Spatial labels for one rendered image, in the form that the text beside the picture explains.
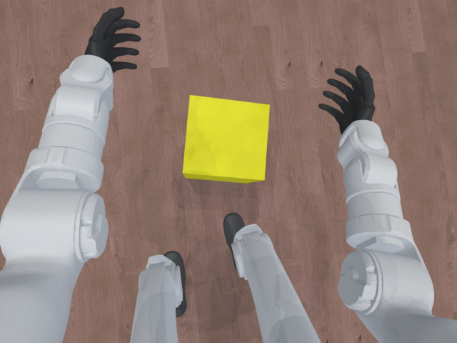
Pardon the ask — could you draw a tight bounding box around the robot right upper arm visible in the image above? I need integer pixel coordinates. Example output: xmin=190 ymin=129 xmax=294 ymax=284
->
xmin=338 ymin=248 xmax=457 ymax=343

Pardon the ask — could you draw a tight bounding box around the robot left upper arm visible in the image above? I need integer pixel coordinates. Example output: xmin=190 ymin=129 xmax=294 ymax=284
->
xmin=0 ymin=189 xmax=109 ymax=343

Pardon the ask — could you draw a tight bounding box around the robot left foot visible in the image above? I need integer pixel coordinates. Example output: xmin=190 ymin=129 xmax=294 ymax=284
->
xmin=164 ymin=251 xmax=187 ymax=317

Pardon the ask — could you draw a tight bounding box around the right robot forearm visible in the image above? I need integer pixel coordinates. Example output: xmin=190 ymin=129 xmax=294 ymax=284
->
xmin=337 ymin=120 xmax=434 ymax=300

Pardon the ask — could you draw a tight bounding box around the left robot forearm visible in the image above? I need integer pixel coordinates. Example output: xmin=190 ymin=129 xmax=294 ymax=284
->
xmin=0 ymin=55 xmax=114 ymax=258

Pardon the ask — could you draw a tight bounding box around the right robot thigh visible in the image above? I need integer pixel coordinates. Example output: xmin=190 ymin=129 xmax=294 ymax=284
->
xmin=231 ymin=231 xmax=321 ymax=343

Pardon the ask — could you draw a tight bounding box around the robot right hand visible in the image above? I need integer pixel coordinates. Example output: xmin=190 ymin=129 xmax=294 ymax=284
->
xmin=318 ymin=65 xmax=375 ymax=134

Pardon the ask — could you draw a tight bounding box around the carton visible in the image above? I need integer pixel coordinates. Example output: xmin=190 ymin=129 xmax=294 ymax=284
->
xmin=183 ymin=95 xmax=270 ymax=184

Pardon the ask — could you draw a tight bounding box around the robot left hand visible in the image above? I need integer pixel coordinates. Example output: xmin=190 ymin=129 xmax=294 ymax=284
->
xmin=84 ymin=7 xmax=141 ymax=73

